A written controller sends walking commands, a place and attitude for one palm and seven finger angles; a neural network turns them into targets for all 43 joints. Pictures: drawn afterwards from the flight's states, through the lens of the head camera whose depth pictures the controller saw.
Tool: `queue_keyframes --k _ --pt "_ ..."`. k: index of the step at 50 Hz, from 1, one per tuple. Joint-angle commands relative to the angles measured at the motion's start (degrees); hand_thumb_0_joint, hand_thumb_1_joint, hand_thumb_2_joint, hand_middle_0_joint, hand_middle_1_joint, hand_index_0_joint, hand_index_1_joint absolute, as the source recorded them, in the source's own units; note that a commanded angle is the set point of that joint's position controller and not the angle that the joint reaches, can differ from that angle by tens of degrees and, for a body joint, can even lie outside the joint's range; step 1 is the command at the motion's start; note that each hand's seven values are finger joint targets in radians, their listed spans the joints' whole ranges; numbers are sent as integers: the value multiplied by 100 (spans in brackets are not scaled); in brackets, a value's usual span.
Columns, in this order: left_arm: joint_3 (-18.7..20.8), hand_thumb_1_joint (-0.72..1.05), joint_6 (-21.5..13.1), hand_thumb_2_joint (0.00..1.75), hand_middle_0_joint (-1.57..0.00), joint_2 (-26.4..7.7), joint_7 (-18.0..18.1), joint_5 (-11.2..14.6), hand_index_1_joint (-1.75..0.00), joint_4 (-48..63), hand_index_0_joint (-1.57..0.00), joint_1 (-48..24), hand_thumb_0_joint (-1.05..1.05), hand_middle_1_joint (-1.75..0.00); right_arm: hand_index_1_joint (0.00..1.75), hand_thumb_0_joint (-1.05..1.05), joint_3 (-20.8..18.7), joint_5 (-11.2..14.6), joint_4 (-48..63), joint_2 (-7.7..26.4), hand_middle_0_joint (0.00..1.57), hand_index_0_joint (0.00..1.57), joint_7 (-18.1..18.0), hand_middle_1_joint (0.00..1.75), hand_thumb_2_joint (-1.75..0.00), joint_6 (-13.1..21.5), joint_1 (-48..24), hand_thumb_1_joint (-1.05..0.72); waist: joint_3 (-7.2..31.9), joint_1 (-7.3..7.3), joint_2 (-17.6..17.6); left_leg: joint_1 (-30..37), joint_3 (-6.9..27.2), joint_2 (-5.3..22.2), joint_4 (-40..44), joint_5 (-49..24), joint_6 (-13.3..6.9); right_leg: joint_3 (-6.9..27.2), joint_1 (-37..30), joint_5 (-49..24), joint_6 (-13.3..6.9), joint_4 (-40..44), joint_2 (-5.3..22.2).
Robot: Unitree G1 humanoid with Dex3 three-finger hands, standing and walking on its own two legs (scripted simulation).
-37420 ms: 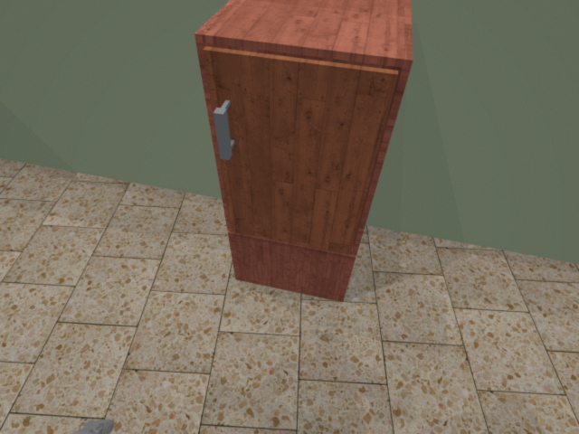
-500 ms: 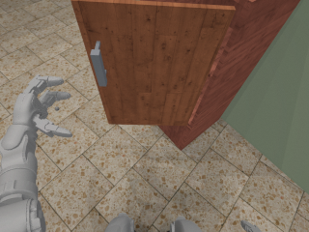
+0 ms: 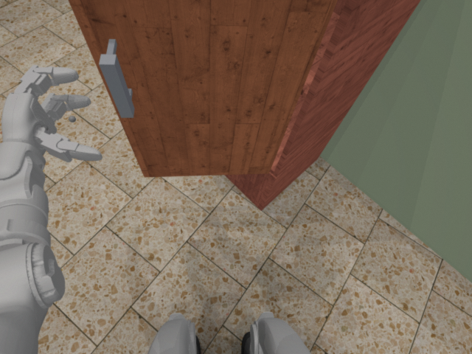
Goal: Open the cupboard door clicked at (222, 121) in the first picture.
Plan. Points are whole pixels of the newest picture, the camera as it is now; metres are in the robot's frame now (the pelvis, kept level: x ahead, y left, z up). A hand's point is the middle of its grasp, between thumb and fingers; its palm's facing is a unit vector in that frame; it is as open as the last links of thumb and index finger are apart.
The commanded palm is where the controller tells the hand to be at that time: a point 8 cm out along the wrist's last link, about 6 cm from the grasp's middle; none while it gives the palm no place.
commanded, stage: move the hooked fingers beside the handle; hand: left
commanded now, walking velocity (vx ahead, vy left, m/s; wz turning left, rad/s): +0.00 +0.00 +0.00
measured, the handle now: (120, 80) +0.57 +0.18 +0.06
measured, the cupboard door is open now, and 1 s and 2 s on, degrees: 51 51 51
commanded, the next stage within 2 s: slide the fingers in behind the handle in 1.12 s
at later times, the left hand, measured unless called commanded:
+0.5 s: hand (85, 92) +0.54 +0.23 +0.07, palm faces +0.02 -1.00 -0.02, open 13.9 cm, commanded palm +0.51 +0.28 +0.07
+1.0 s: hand (77, 102) +0.52 +0.24 +0.07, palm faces +0.01 -1.00 +0.01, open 14.0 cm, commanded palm +0.50 +0.29 +0.07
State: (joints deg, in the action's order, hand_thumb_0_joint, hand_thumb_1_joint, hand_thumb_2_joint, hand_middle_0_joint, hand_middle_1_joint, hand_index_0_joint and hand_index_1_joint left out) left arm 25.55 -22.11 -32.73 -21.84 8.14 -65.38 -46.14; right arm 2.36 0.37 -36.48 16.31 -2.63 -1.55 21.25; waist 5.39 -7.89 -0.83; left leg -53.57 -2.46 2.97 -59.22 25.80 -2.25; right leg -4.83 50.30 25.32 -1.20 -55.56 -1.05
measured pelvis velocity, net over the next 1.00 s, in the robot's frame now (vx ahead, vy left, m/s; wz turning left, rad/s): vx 0.01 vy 0.01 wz -0.01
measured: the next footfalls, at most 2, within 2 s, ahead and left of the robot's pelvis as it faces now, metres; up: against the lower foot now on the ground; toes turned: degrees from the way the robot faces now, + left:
none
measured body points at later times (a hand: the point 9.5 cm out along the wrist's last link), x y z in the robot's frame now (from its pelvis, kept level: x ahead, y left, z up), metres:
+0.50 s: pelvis +0.01 +0.00 +0.00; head +0.17 +0.02 +0.42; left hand +0.53 +0.29 +0.07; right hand -0.02 -0.27 -0.10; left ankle +0.02 +0.09 -0.67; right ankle +0.01 -0.11 -0.67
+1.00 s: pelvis +0.01 +0.01 +0.00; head +0.15 +0.04 +0.42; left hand +0.51 +0.30 +0.07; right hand +0.03 -0.27 -0.10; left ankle +0.02 +0.09 -0.67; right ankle +0.01 -0.11 -0.67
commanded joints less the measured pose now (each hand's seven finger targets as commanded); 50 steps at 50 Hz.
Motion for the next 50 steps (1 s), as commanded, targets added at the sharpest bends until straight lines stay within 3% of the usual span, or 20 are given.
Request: queue_keyframes --k 1,4,6,9,11,14,16,19,21,23,26,29,33,37,39,42,44,45,47,50 --pt "252 -50 -392 30 -30 -1759 12 61 -120 984 -30 -2483 0 -120 30 0 -363 6 295 1059 20 20 -33 30 -90 44 928 -90 2659 -76 -710 2241 590 -66 565 -2324 64 316 -632 -1728 8 557 -189" --pt "320 -50 -269 30 -30 -2011 46 -24 -120 662 -30 -2708 0 -120 30 0 -318 0 317 1094 20 20 -53 30 -90 -21 994 -90 2387 -161 -559 1717 529 -100 539 -1946 -2 359 -721 -1598 19 580 -185" --pt "243 -50 -259 30 -30 -2099 65 -145 -120 678 -30 -3002 0 -120 30 0 -306 -10 324 1100 20 20 -56 30 -90 -46 1037 -90 2511 -220 -827 1758 540 -96 513 -1902 8 373 -599 -1529 26 558 -171" --pt "218 -50 -315 30 -30 -2093 118 -140 -120 730 -30 -3334 0 -120 30 0 -301 -49 311 1100 20 20 -41 30 -90 -55 1142 -90 2711 -340 -890 1931 581 -73 387 -2135 -4 364 -449 -1638 23 493 -206" --pt "481 -50 -302 30 -30 -2457 114 -173 -120 621 -30 -3330 0 -120 30 0 -298 -66 305 1143 20 20 -28 30 -90 -82 1211 -90 2990 -283 -875 1839 562 -69 321 -2227 2 398 -653 -1791 37 456 -211" --pt "321 -50 -202 30 -30 -2297 90 -253 -120 489 -30 -3328 0 -120 30 0 -283 -81 307 1116 20 20 6 30 -90 -143 1330 -90 2942 -347 -1065 2010 583 -46 284 -2539 8 340 -457 -1954 21 410 -234" --pt "434 -50 -120 30 -30 -2564 90 -297 -120 398 -30 -3451 0 -120 30 0 -275 -82 294 1156 20 20 3 30 -90 -200 1356 -90 2913 -390 -920 1818 570 -30 246 -2449 -7 373 -517 -1953 60 443 -235" --pt "474 -50 -118 30 -30 -2464 57 -285 -120 541 -30 -2993 0 -120 30 0 -300 -109 400 1136 20 20 37 30 -90 -243 1430 -90 3173 -227 -1129 2087 581 -34 287 -2844 23 318 -624 -2198 5 383 -257" --pt "611 -50 -115 30 -30 -2548 51 -245 -120 636 -30 -2765 0 -120 30 0 -334 -109 417 1141 20 20 63 30 -90 -273 1450 -90 3217 -164 -985 2104 555 -22 315 -2946 27 325 -787 -2343 31 434 -269" --pt "566 -50 -118 30 -30 -2483 46 -207 -120 798 -30 -2835 0 -120 30 0 -325 -90 430 1105 20 20 76 30 -90 -303 1413 -90 3103 -205 -966 1944 482 -38 337 -2827 -3 364 -925 -2440 56 482 -271" --pt "734 -50 -219 30 -30 -2585 40 -169 -120 1134 -30 -2606 0 -120 30 0 -378 -93 465 1109 20 20 87 30 -90 -305 1436 -90 3354 -79 -1124 2288 508 -34 395 -3165 28 338 -1057 -2624 19 488 -296" --pt "504 -50 -292 30 -30 -2132 37 -50 -120 1326 -30 -2592 0 -120 30 0 -385 -81 436 1057 20 20 105 30 -90 -324 1408 -90 3129 -152 -1162 2587 536 -10 429 -3344 35 272 -808 -2560 11 540 -326" --pt "371 -50 -234 30 -30 -1973 0 -35 -120 1027 -30 -2537 0 -120 30 0 -382 -61 356 1072 20 20 98 30 -90 -346 1320 -90 2707 -200 -986 2376 523 -26 504 -2886 40 262 -702 -2249 26 638 -312" --pt "330 -50 -302 30 -30 -2022 -4 -57 -120 983 -30 -2691 0 -120 30 0 -372 -62 318 1076 20 20 56 30 -90 -332 1272 -90 2636 -248 -960 2396 559 -24 486 -2905 48 264 -618 -2217 19 614 -291" --pt "121 -50 -361 30 -30 -1720 -17 -17 -120 1017 -30 -2837 0 -120 30 0 -361 -61 329 1045 20 20 64 30 -90 -331 1240 -90 2616 -293 -1191 2640 603 -16 443 -3035 75 232 -336 -2118 -15 581 -300" --pt "143 -50 -394 30 -30 -1770 6 -32 -120 942 -30 -2901 0 -120 30 0 -368 -75 274 1072 20 20 62 30 -90 -329 1202 -90 2709 -266 -1160 2750 695 16 423 -3085 132 202 -202 -1965 -11 547 -289" --pt "-24 -50 -384 30 -30 -1495 16 10 -120 937 -30 -3013 0 -120 30 0 -359 -73 281 1048 20 20 73 30 -90 -315 1183 -90 2669 -314 -1233 2814 709 9 393 -3131 125 178 -73 -1922 -24 523 -289" --pt "153 -50 -383 30 -30 -1761 45 -25 -120 943 -30 -3005 0 -120 30 0 -369 -85 272 1088 20 20 68 30 -90 -321 1180 -90 2823 -251 -1174 2791 723 16 394 -3109 144 187 -170 -1929 -15 508 -282" --pt "167 -50 -299 30 -30 -1798 88 -77 -120 707 -30 -2853 0 -120 30 0 -347 -72 317 1088 20 20 60 30 -90 -319 1151 -90 2709 -278 -906 2504 687 -7 396 -2856 108 194 -263 -1905 2 506 -275" --pt "363 -50 -332 30 -30 -2119 173 -154 -120 797 -30 -2990 0 -120 30 0 -331 -89 375 1102 20 20 51 30 -90 -298 1138 -90 2810 -212 -1013 2337 656 -36 365 -2704 91 230 -376 -1892 -1 449 -269"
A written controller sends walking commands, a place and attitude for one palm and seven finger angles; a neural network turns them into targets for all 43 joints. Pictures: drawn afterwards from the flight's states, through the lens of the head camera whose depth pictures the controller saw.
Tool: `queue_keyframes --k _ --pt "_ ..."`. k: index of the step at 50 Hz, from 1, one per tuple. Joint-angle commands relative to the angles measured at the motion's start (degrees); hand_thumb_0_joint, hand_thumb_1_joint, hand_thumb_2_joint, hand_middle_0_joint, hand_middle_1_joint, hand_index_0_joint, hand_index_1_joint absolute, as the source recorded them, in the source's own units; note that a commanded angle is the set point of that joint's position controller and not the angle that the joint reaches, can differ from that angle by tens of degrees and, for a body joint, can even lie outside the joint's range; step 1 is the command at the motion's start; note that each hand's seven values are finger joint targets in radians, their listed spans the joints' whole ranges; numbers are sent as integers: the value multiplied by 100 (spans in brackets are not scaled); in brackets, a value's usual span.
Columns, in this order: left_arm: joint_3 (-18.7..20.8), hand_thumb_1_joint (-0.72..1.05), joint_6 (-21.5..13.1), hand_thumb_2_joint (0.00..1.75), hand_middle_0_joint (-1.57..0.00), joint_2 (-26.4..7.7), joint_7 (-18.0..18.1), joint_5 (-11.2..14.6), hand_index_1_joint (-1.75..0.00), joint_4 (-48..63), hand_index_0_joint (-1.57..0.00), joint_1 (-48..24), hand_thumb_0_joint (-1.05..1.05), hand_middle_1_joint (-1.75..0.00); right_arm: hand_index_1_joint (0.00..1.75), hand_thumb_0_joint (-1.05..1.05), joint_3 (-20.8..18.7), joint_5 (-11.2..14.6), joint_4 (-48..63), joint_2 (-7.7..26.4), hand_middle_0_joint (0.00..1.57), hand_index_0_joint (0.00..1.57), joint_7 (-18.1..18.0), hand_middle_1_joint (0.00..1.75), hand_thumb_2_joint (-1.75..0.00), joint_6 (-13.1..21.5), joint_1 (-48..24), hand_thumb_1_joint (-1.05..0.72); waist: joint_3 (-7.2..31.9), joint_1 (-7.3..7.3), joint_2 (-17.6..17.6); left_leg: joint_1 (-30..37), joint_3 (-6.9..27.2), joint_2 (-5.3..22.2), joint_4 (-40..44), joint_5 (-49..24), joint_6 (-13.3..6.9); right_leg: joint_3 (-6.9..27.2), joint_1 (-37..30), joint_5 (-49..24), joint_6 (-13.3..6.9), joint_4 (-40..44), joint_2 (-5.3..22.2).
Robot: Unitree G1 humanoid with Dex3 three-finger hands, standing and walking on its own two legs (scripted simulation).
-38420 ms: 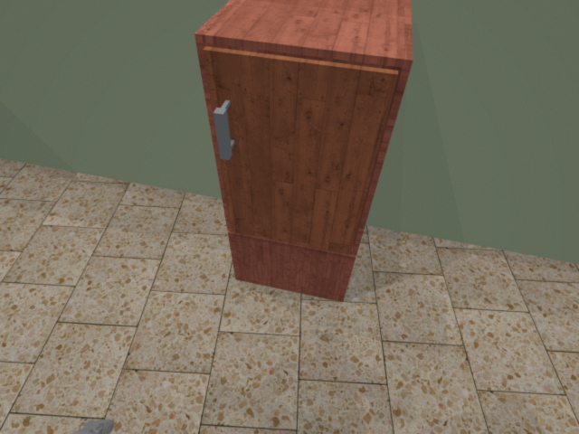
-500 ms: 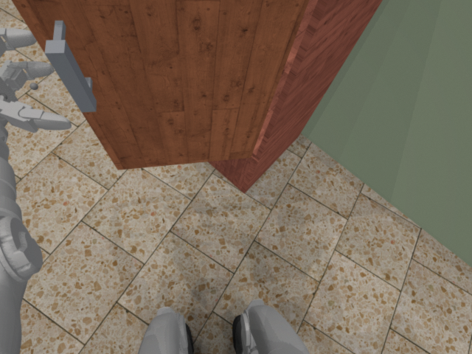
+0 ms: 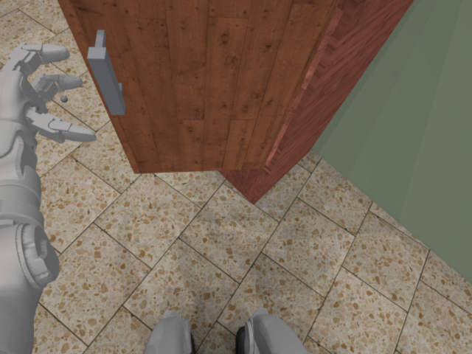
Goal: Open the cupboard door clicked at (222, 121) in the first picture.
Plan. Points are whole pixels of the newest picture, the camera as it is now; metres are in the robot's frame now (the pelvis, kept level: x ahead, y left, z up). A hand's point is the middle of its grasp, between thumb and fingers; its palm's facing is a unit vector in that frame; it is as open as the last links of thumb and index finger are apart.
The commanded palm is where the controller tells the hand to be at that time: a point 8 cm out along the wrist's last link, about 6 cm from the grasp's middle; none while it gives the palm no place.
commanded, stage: move the hooked fingers beside the handle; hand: left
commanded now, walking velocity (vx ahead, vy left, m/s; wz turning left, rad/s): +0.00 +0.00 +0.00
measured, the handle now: (110, 75) +0.56 +0.18 +0.06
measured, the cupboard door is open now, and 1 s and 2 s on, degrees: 51 51 50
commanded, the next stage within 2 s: slide the fingers in behind the handle in 0.12 s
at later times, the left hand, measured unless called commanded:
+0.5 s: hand (79, 97) +0.51 +0.22 +0.07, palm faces +0.02 -1.00 +0.01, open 14.0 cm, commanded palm +0.48 +0.26 +0.07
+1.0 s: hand (98, 97) +0.51 +0.19 +0.07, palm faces +0.03 -1.00 +0.01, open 14.0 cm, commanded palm +0.49 +0.23 +0.07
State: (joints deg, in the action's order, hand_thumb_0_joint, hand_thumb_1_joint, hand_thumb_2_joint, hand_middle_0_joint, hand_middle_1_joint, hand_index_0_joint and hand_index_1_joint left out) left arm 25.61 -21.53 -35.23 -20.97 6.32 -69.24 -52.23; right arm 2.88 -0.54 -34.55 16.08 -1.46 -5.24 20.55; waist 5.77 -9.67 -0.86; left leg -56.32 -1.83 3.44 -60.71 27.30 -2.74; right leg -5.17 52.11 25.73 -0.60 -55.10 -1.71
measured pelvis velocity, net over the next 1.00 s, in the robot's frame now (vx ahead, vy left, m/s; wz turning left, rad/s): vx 0.00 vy -0.01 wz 0.00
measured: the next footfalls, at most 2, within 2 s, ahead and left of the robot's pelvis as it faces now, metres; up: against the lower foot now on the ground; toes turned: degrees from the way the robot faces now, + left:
none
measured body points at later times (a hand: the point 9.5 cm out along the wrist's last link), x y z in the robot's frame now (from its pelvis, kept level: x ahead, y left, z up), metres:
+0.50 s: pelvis -0.01 +0.00 +0.00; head +0.13 +0.03 +0.42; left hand +0.50 +0.27 +0.07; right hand -0.02 -0.27 -0.10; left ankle +0.01 +0.08 -0.67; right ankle +0.00 -0.12 -0.67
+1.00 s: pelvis +0.00 -0.01 +0.00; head +0.14 +0.02 +0.42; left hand +0.50 +0.25 +0.07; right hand +0.00 -0.27 -0.11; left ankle +0.01 +0.08 -0.67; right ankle +0.00 -0.12 -0.67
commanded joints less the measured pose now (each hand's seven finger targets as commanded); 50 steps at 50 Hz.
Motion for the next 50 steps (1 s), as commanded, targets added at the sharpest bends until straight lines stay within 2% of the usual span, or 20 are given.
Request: queue_keyframes --k 1,5,8,9,13,14,16,19,20,23,24,27,29,36,38,40,44,45,49,50 --pt "340 -50 -413 30 -30 -1887 83 12 -120 1229 -30 -2385 0 -120 30 0 -372 2 204 1126 20 20 -61 30 -90 75 1187 -90 2825 -41 -1054 2616 593 -83 512 -2809 148 267 -554 -1898 -61 403 -198" --pt "304 -50 -522 30 -30 -1882 27 53 -120 1403 -30 -2623 0 -120 30 0 -371 8 173 1128 20 20 -69 30 -90 87 1200 -90 3033 -78 -1201 2810 644 -55 469 -2945 169 265 -473 -1922 -69 361 -216" --pt "303 -50 -418 30 -30 -1818 -28 74 -120 1165 -30 -2323 0 -120 30 0 -374 16 160 1141 20 20 -62 30 -90 77 1224 -90 2873 -42 -1093 2729 644 -50 528 -2789 170 236 -479 -1793 -74 425 -227" --pt "128 -50 -405 30 -30 -1596 -62 134 -120 1182 -30 -2451 0 -120 30 0 -345 24 150 1119 20 20 -64 30 -90 79 1251 -90 2844 -121 -1121 2790 665 -55 536 -2873 161 214 -397 -1812 -81 414 -243" --pt "82 -50 -306 30 -30 -1545 -28 125 -120 1117 -30 -2563 0 -120 30 0 -362 21 111 1134 20 20 -70 30 -90 74 1261 -90 2610 -171 -971 2557 647 -55 585 -2371 125 231 -317 -1519 -56 516 -228" --pt "198 -50 -375 30 -30 -1667 -2 153 -120 1285 -30 -2581 0 -120 30 0 -363 8 120 1147 20 20 -80 30 -90 88 1293 -90 2744 -116 -1030 2676 688 -60 587 -2535 142 210 -362 -1584 -90 468 -234" --pt "95 -50 -429 30 -30 -1442 41 129 -120 1350 -30 -2494 0 -120 30 0 -390 -7 102 1111 20 20 -54 30 -90 98 1294 -90 2950 -83 -1219 2949 719 -39 569 -2736 192 190 -210 -1595 -88 450 -233" --pt "-7 -50 -440 30 -30 -1236 169 129 -120 1264 -30 -2541 0 -120 30 0 -386 -23 56 1095 20 20 -28 30 -90 96 1331 -90 2623 -135 -1068 2873 760 -32 620 -2642 189 139 -99 -1468 -104 463 -242" --pt "-25 -50 -437 30 -30 -1220 202 115 -120 1326 -30 -2545 0 -120 30 0 -403 -23 59 1105 20 20 -14 30 -90 99 1314 -90 2785 -124 -1141 2922 728 -38 606 -2633 187 173 -129 -1496 -82 475 -230" --pt "-28 -50 -409 30 -30 -1198 357 18 -120 1332 -30 -2515 0 -120 30 0 -400 -30 90 1085 20 20 8 30 -90 81 1329 -90 2728 -99 -998 2791 710 -52 640 -2559 174 168 -247 -1512 -78 470 -221" --pt "92 -50 -452 30 -30 -1286 417 25 -120 1390 -30 -2456 0 -120 30 0 -406 -35 118 1078 20 20 11 30 -90 89 1334 -90 2781 -41 -1125 2857 701 -57 617 -2691 182 171 -248 -1574 -100 439 -233" --pt "32 -50 -477 30 -30 -1228 545 -43 -120 1340 -30 -2538 0 -120 30 0 -396 -39 112 1063 20 20 33 30 -90 75 1302 -90 2695 -100 -967 2701 671 -63 608 -2538 172 193 -292 -1559 -69 452 -221" --pt "236 -50 -544 30 -30 -1462 609 -65 -120 1414 -30 -2478 0 -120 30 0 -405 -46 151 1073 20 20 28 30 -90 91 1305 -90 2847 -22 -963 2608 625 -95 573 -2576 146 239 -529 -1709 -88 411 -225" --pt "104 -50 -487 30 -30 -1251 538 -33 -120 1220 -30 -2290 0 -120 30 0 -391 1 176 1022 20 20 41 30 -90 90 1256 -90 2734 -43 -762 2274 495 -126 538 -2502 102 316 -821 -1985 -49 429 -218" --pt "-77 -50 -442 30 -30 -1044 515 -19 -120 1165 -30 -2366 0 -120 30 0 -388 12 175 1007 20 20 31 30 -90 94 1239 -90 2568 -128 -683 2189 486 -128 559 -2318 86 321 -743 -1869 -35 472 -209" --pt "-116 -50 -516 30 -30 -994 515 7 -120 1366 -30 -2603 0 -120 30 0 -408 0 124 1014 20 20 30 30 -90 122 1254 -90 2757 -132 -888 2469 554 -106 529 -2463 117 292 -572 -1852 -58 419 -209" --pt "-225 -50 -525 30 -30 -758 585 51 -120 1295 -30 -2720 0 -120 30 0 -414 -21 56 994 20 20 42 30 -90 175 1274 -90 2723 -210 -939 2526 562 -115 455 -2482 107 290 -396 -1808 -62 414 -208" --pt "-166 -50 -530 30 -30 -883 609 17 -120 1332 -30 -2786 0 -120 30 0 -412 -24 20 1007 20 20 45 30 -90 170 1279 -90 2823 -175 -956 2532 589 -107 463 -2542 127 286 -445 -1846 -59 382 -197" --pt "-327 -50 -537 30 -30 -624 706 -21 -120 1450 -30 -2777 0 -120 30 0 -419 -48 47 961 20 20 74 30 -90 182 1278 -90 2935 -184 -1063 2678 586 -115 436 -2750 129 268 -430 -1965 -67 352 -196" --pt "-234 -50 -541 30 -30 -748 750 -55 -120 1459 -30 -2754 0 -120 30 0 -428 -45 31 975 20 20 80 30 -90 176 1272 -90 2989 -118 -1091 2725 611 -100 438 -2788 157 263 -407 -1956 -70 337 -196"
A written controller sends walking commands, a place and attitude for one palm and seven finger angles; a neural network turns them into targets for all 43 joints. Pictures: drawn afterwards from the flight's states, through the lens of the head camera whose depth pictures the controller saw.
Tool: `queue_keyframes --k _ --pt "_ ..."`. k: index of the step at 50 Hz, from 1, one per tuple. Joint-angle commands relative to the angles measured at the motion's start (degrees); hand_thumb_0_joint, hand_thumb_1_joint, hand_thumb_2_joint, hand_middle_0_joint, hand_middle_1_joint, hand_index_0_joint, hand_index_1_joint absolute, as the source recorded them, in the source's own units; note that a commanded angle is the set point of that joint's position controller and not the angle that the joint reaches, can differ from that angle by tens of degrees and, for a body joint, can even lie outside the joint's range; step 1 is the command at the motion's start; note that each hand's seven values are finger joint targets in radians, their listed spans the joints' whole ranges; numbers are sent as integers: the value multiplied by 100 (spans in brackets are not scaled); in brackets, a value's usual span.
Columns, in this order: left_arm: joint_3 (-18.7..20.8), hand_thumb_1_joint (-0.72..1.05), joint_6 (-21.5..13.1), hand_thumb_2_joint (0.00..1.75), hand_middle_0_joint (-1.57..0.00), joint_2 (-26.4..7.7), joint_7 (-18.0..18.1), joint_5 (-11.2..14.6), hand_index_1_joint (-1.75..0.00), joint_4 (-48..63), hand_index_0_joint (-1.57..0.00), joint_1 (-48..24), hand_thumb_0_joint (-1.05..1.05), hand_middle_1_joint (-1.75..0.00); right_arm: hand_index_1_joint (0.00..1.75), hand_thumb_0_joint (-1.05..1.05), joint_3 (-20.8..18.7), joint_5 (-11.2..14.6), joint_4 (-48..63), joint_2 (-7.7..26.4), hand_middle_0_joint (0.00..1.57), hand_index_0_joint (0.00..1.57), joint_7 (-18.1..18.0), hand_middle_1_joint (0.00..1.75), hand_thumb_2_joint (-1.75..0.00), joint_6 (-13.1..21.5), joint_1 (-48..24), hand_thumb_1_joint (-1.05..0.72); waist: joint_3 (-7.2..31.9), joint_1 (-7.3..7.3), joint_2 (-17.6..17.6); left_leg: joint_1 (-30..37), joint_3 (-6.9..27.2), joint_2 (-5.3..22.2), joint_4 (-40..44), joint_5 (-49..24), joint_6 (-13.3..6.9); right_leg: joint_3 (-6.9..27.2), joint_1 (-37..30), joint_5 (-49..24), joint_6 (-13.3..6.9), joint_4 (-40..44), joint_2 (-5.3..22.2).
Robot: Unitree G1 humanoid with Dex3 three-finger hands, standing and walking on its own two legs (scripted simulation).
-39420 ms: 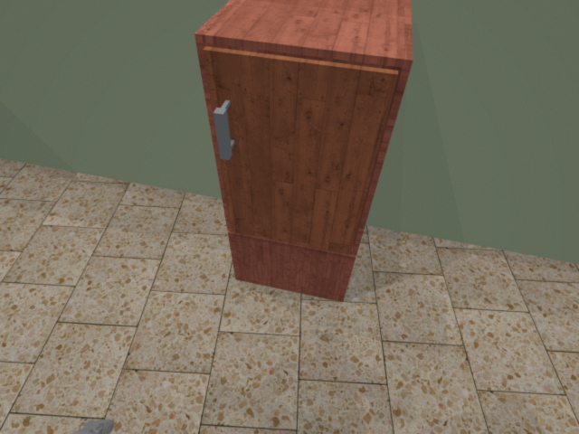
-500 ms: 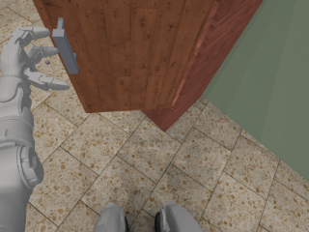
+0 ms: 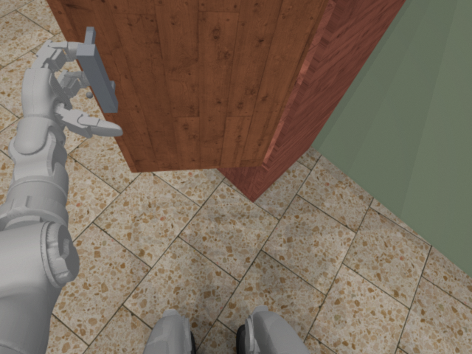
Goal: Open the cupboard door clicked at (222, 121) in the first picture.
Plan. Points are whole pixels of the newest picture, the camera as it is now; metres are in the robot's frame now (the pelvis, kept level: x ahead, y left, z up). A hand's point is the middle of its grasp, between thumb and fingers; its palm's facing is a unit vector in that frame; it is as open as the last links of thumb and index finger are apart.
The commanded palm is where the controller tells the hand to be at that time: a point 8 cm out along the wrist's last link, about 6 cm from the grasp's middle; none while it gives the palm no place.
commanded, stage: slide the fingers in behind the handle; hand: left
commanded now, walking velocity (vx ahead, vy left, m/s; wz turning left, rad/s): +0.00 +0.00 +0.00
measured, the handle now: (101, 72) +0.56 +0.19 +0.07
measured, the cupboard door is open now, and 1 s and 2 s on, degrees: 51 50 54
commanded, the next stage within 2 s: close the thumb around the handle in 0.82 s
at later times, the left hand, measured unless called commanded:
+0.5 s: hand (115, 94) +0.52 +0.16 +0.07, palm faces +0.05 -1.00 +0.00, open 13.9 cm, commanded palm +0.49 +0.20 +0.07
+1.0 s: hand (116, 94) +0.52 +0.16 +0.07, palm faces +0.04 -1.00 -0.02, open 13.8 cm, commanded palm +0.49 +0.21 +0.07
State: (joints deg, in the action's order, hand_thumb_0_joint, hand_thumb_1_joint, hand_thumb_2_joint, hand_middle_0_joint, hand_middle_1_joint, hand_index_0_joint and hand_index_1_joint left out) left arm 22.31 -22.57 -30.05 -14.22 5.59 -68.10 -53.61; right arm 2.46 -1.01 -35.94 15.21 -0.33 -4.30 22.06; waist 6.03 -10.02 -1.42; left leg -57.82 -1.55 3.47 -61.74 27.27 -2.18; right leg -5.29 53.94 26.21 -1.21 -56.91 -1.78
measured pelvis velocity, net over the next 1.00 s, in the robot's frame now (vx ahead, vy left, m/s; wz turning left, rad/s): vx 0.00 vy -0.01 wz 0.00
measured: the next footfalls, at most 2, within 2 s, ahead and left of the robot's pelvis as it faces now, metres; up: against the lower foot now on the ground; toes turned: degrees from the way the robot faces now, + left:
none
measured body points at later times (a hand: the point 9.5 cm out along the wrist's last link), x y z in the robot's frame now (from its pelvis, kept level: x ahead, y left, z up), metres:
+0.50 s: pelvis +0.00 -0.01 +0.00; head +0.14 +0.01 +0.43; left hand +0.51 +0.21 +0.07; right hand +0.00 -0.26 -0.11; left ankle +0.01 +0.09 -0.66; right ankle +0.00 -0.11 -0.66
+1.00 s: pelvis +0.00 -0.01 +0.00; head +0.14 +0.01 +0.43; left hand +0.51 +0.21 +0.07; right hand +0.00 -0.27 -0.11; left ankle +0.01 +0.09 -0.66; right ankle +0.00 -0.11 -0.66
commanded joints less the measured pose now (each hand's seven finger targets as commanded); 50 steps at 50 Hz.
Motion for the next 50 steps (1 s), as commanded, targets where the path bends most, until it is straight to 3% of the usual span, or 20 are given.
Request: queue_keyframes --k 1,7,10,11,15,18,21,22,24,26,28,33,35,37,38,40,44,46,48,50 --pt "41 -50 -413 30 -30 -1153 114 30 -120 1260 -30 -2580 0 -120 30 0 -384 4 176 1051 20 20 -18 30 -90 79 1117 -90 2938 -120 -906 2801 564 -118 532 -2721 82 283 -630 -2009 5 537 -193" --pt "-262 -50 -441 30 -30 -809 223 -47 -120 1303 -30 -2764 0 -120 30 0 -403 0 133 1022 20 20 14 30 -90 81 1116 -90 2783 -226 -878 2732 559 -128 562 -2572 70 285 -608 -1978 5 565 -189" --pt "-249 -50 -520 30 -30 -712 283 -1 -120 1454 -30 -2758 0 -120 30 0 -428 -23 114 1013 20 20 35 30 -90 98 1141 -90 3078 -161 -1003 3038 608 -118 547 -2870 108 257 -579 -2067 -11 532 -191" --pt "-243 -50 -478 30 -30 -636 306 19 -120 1246 -30 -2606 0 -120 30 0 -431 -15 98 1005 20 20 45 30 -90 100 1141 -90 2938 -163 -859 2906 562 -134 534 -2765 92 265 -600 -2059 -5 564 -197" --pt "57 -50 -497 30 -30 -1019 469 -69 -120 1271 -30 -2599 0 -120 30 0 -408 -30 136 1010 20 20 48 30 -90 83 1160 -90 2905 -73 -729 2570 506 -170 567 -2705 61 307 -915 -2221 2 517 -174" --pt "-329 -50 -557 30 -30 -509 509 -125 -120 1339 -30 -2451 0 -120 30 0 -426 -26 179 944 20 20 99 30 -90 89 1085 -90 2801 -118 -769 2668 470 -171 584 -2604 69 301 -800 -2137 6 572 -173" --pt "-213 -50 -605 30 -30 -579 575 -65 -120 1343 -30 -2589 0 -120 30 0 -438 -24 158 966 20 20 81 30 -90 93 1090 -90 2887 -125 -709 2646 489 -173 589 -2556 70 310 -827 -2118 6 549 -170" --pt "-165 -50 -573 30 -30 -606 598 -69 -120 1158 -30 -2479 0 -120 30 0 -430 -17 157 968 20 20 79 30 -90 94 1088 -90 2725 -102 -580 2502 468 -185 610 -2422 68 311 -858 -2047 8 573 -170" --pt "134 -50 -607 30 -30 -991 675 -93 -120 1242 -30 -2531 0 -120 30 0 -417 -41 180 1004 20 20 62 30 -90 106 1130 -90 2855 -52 -491 2330 429 -219 597 -2397 27 366 -1114 -2162 14 544 -165" --pt "-109 -50 -644 30 -30 -772 636 -173 -120 1292 -30 -2513 0 -120 30 0 -405 -27 206 942 20 20 81 30 -90 120 1076 -90 2892 -56 -654 2367 398 -227 593 -2389 38 390 -1110 -2198 18 550 -151" --pt "-1 -50 -598 30 -30 -903 602 -155 -120 1102 -30 -2366 0 -120 30 0 -409 -12 207 978 20 20 63 30 -90 109 1072 -90 2702 -88 -427 2134 357 -227 594 -2219 12 421 -1186 -2157 33 598 -151" --pt "77 -50 -564 30 -30 -1020 523 -75 -120 1181 -30 -2597 0 -120 30 0 -400 2 227 992 20 20 14 30 -90 131 1078 -90 2792 -90 -482 2073 357 -236 601 -2126 2 451 -1235 -2108 43 594 -143" --pt "22 -50 -656 30 -30 -940 519 -73 -120 1358 -30 -2638 0 -120 30 0 -415 -11 201 975 20 20 23 30 -90 153 1082 -90 3064 -62 -747 2408 394 -220 548 -2395 26 428 -1106 -2220 21 536 -142" --pt "-91 -50 -637 30 -30 -757 505 -76 -120 1195 -30 -2417 0 -120 30 0 -421 -8 186 970 20 20 42 30 -90 143 1086 -90 2900 -68 -690 2452 419 -202 568 -2459 49 375 -997 -2189 14 541 -151" --pt "-269 -50 -594 30 -30 -579 490 -73 -120 1131 -30 -2490 0 -120 30 0 -415 -1 172 967 20 20 46 30 -90 143 1057 -90 2765 -160 -629 2384 404 -200 566 -2313 35 383 -904 -2091 31 579 -152" --pt "-64 -50 -560 30 -30 -846 536 -80 -120 1053 -30 -2613 0 -120 30 0 -416 -6 138 1018 20 20 17 30 -90 126 1116 -90 2763 -157 -541 2290 439 -197 559 -2280 23 381 -903 -2051 29 551 -149" --pt "-21 -50 -619 30 -30 -861 571 -79 -120 1395 -30 -2671 0 -120 30 0 -428 -31 184 987 20 20 26 30 -90 140 1124 -90 3074 -91 -789 2547 436 -205 535 -2595 32 379 -989 -2270 11 499 -146" --pt "10 -50 -619 30 -30 -921 589 -116 -120 1274 -30 -2483 0 -120 30 0 -426 -22 165 989 20 20 33 30 -90 120 1110 -90 3027 -66 -645 2493 435 -193 541 -2584 46 377 -1043 -2282 23 515 -151" --pt "-179 -39 -609 35 -31 -727 578 -110 -121 1325 -31 -2656 0 -121 30 0 -423 -15 166 981 20 20 36 30 -90 117 1087 -90 2868 -159 -641 2432 437 -194 580 -2438 40 373 -979 -2185 34 551 -148" --pt "44 -28 -615 40 -32 -912 594 -62 -122 1316 -32 -2552 0 -122 30 0 -436 -15 152 1006 20 20 31 30 -90 119 1106 -90 2956 -80 -615 2472 422 -198 568 -2507 37 376 -1053 -2246 26 560 -156"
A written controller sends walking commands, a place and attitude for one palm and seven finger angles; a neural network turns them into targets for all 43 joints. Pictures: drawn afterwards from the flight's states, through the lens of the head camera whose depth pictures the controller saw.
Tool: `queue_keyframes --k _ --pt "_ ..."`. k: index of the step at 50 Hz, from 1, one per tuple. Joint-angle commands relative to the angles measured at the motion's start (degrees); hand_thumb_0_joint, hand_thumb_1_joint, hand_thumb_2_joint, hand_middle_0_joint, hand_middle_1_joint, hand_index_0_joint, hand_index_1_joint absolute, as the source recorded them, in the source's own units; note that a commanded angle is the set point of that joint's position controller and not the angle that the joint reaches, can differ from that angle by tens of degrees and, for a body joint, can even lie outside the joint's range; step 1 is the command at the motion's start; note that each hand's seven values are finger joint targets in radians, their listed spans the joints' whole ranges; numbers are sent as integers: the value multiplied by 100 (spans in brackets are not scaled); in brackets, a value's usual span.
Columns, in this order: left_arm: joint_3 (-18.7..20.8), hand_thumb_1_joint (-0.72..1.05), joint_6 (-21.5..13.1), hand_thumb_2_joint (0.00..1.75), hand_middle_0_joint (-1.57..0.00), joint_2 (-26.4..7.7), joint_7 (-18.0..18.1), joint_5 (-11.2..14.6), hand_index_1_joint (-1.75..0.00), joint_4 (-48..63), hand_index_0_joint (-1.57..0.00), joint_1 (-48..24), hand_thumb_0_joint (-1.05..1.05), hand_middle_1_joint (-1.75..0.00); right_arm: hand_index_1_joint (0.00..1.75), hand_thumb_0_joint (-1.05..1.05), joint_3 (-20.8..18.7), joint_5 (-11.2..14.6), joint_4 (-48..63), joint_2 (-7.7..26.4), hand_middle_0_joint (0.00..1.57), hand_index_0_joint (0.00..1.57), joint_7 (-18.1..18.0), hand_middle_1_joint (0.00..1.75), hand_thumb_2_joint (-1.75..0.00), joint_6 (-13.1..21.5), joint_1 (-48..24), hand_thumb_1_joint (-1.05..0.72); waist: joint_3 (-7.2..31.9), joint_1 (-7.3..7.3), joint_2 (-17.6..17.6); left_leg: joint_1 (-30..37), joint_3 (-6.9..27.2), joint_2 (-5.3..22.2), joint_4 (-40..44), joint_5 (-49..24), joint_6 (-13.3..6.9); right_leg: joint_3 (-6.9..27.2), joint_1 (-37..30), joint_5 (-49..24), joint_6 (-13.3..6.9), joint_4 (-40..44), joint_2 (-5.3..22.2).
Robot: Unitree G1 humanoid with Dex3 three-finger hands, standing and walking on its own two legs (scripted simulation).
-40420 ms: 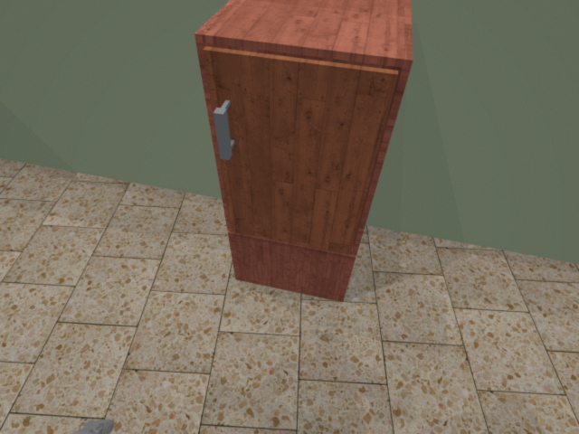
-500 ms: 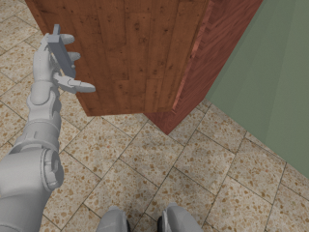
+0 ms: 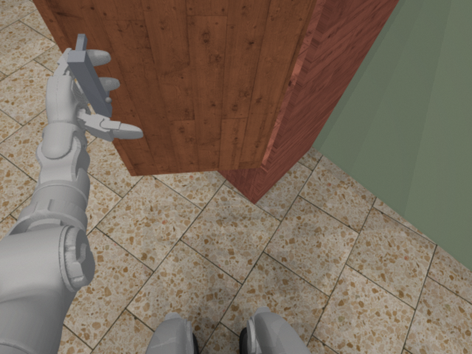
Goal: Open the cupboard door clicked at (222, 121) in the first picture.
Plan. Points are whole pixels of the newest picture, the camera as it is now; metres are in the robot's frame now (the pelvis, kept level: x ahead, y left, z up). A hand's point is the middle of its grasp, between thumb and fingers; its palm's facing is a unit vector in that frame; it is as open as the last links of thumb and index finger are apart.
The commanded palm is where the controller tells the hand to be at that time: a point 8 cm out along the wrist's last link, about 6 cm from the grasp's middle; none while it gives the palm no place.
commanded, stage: close the thumb around the handle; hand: left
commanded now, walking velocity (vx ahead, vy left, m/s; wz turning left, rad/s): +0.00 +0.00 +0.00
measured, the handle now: (93, 78) +0.56 +0.19 +0.07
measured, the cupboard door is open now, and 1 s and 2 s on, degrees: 50 54 80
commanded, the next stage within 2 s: pull the door open along its arc in 0.62 s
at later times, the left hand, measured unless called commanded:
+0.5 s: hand (106, 100) +0.52 +0.17 +0.07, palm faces +0.04 -1.00 -0.01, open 6.2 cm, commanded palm +0.49 +0.21 +0.07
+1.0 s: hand (107, 111) +0.49 +0.17 +0.07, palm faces +0.04 -1.00 +0.00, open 5.7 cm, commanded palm +0.43 +0.21 +0.07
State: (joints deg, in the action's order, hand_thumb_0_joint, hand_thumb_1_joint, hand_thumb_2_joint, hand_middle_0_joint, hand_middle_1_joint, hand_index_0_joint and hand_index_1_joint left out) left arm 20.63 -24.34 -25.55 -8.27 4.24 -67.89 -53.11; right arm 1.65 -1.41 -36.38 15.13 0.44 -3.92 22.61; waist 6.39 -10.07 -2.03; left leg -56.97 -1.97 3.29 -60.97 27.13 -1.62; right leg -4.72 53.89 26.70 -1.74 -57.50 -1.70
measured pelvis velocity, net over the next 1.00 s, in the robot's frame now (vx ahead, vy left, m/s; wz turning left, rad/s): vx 0.01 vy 0.00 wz -0.02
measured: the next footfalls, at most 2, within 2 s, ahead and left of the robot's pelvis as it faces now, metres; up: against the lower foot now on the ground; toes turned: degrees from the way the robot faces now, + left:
none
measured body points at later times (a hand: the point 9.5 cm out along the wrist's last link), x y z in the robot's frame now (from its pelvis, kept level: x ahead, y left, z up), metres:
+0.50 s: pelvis +0.00 +0.00 +0.00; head +0.13 +0.02 +0.43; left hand +0.51 +0.22 +0.07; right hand +0.00 -0.26 -0.11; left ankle +0.01 +0.10 -0.66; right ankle +0.00 -0.11 -0.66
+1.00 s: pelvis +0.01 +0.00 +0.01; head +0.13 +0.01 +0.44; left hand +0.49 +0.22 +0.07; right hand +0.01 -0.25 -0.11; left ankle +0.01 +0.10 -0.66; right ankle +0.00 -0.11 -0.66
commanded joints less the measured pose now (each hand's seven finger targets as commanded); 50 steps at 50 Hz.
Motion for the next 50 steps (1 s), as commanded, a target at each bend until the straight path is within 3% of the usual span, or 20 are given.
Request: queue_keyframes --k 1,5,9,11,12,15,18,21,23,28,31,33,36,37,39,45,50 --pt "245 -22 -435 42 -32 -1417 -13 69 -123 1270 -32 -2513 0 -123 30 0 -353 30 217 1019 20 20 -54 30 -90 76 1047 -90 2970 -54 -478 2320 449 -192 488 -2487 -24 342 -1144 -2342 83 615 -161" --pt "142 0 -434 52 -34 -1332 -49 43 -125 1227 -34 -2497 0 -125 30 0 -333 37 218 987 20 20 -54 30 -90 75 1025 -90 2802 -63 -630 2338 441 -184 510 -2519 -14 331 -1060 -2359 72 611 -159" --pt "220 23 -424 61 -35 -1380 -75 105 -128 1234 -35 -2506 0 -128 30 0 -335 37 239 1000 20 20 -63 30 -90 83 1037 -90 2781 -83 -462 2195 421 -202 510 -2382 -45 356 -1170 -2326 81 638 -169" --pt "162 34 -453 66 -36 -1301 -90 78 -129 1242 -36 -2381 0 -129 30 0 -338 38 243 987 20 20 -59 30 -90 83 1019 -90 2888 -4 -628 2392 458 -189 527 -2530 2 318 -1069 -2309 62 603 -159" --pt "10 40 -462 68 -36 -1105 -98 102 -130 1307 -36 -2488 0 -130 30 0 -339 30 235 969 20 20 -47 30 -90 91 1003 -90 2854 -78 -624 2459 471 -179 535 -2545 0 297 -1009 -2301 71 612 -168" --pt "-43 56 -472 76 -38 -1005 -81 127 -131 1295 -38 -2523 0 -131 30 0 -364 29 184 986 20 20 -39 30 -90 86 1018 -90 2836 -111 -615 2589 503 -155 512 -2628 12 270 -828 -2264 74 614 -169" --pt "60 73 -412 83 -39 -1106 -36 115 -133 1123 -39 -2396 0 -133 30 0 -354 41 211 999 20 20 -37 30 -90 76 1002 -90 2675 -72 -391 2286 474 -187 553 -2335 -9 294 -978 -2133 79 656 -170" --pt "6 90 -433 90 -40 -1094 21 29 -135 1097 -40 -2519 0 -135 30 0 -352 19 179 997 20 20 -42 30 -90 80 1011 -90 2673 -113 -493 2347 493 -184 527 -2328 -12 291 -833 -2073 75 637 -156" --pt "49 90 -425 90 -40 -1163 17 33 -135 1121 -40 -2588 0 -135 30 0 -354 18 182 1010 20 20 -43 30 -90 85 1012 -90 2693 -120 -469 2306 485 -191 523 -2299 -14 297 -883 -2072 75 641 -156" --pt "265 90 -492 90 -40 -1390 -47 80 -135 1364 -40 -2423 0 -135 30 0 -359 14 231 1002 20 20 -51 30 -90 92 1002 -90 3100 21 -575 2441 455 -195 487 -2603 -5 324 -1164 -2388 67 584 -162" --pt "368 90 -474 90 -40 -1497 -66 114 -135 1337 -40 -2289 0 -135 30 0 -345 30 262 1001 20 20 -57 30 -90 76 987 -90 2977 59 -526 2307 429 -200 513 -2605 -4 335 -1278 -2468 73 585 -167" --pt "233 90 -451 90 -40 -1344 -96 123 -135 1346 -40 -2218 0 -135 30 0 -335 49 301 981 20 20 -56 30 -90 67 952 -90 2841 33 -434 2224 409 -205 557 -2506 -12 340 -1317 -2441 80 630 -169" --pt "218 90 -526 90 -40 -1282 -70 124 -135 1496 -40 -2192 0 -135 30 0 -364 44 281 972 20 20 -45 30 -90 73 957 -90 3018 83 -696 2565 448 -183 556 -2738 30 297 -1181 -2464 56 597 -174" --pt "103 90 -527 90 -40 -1179 -40 145 -135 1522 -40 -2526 0 -135 30 0 -355 38 231 971 20 20 -48 30 -90 86 948 -90 2916 -72 -617 2524 454 -167 519 -2700 8 308 -1064 -2458 80 616 -176" --pt "146 90 -531 90 -40 -1115 -16 162 -135 1401 -40 -2238 0 -135 30 0 -372 22 230 969 20 20 -36 30 -90 98 1019 -90 2855 10 -457 2457 463 -179 555 -2694 6 286 -1169 -2456 60 611 -192" --pt "35 90 -503 90 -40 -812 -90 245 -135 1770 -40 -1120 0 -135 30 0 -416 81 406 928 20 20 20 30 -90 48 869 -90 2985 286 -486 2643 380 -192 684 -2968 35 258 -1446 -2706 47 637 -184" --pt "-107 90 -413 90 -40 -436 -77 448 -135 2801 -40 204 0 -135 30 0 -477 169 650 858 20 20 72 30 -90 53 684 -90 3034 534 -277 2784 283 -196 863 -3401 23 251 -1955 -3163 56 738 -181"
